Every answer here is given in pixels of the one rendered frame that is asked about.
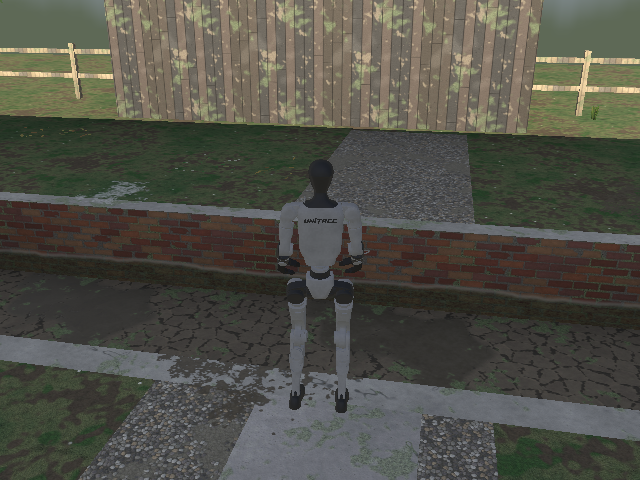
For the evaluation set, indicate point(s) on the left robot hand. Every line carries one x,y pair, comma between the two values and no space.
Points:
284,270

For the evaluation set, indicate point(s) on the robot left upper arm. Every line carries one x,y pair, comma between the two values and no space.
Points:
288,213

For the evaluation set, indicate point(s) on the right robot forearm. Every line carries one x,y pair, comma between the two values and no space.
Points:
356,260

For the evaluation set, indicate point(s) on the robot right foot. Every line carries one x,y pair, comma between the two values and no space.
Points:
341,404

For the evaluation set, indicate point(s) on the right robot hand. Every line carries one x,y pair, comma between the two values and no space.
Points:
348,261

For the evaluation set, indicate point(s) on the humanoid robot torso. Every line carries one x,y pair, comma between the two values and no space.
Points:
320,239

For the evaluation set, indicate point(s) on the left robot forearm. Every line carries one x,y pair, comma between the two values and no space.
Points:
281,260

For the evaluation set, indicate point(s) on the robot right upper arm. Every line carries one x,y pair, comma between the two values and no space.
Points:
352,214

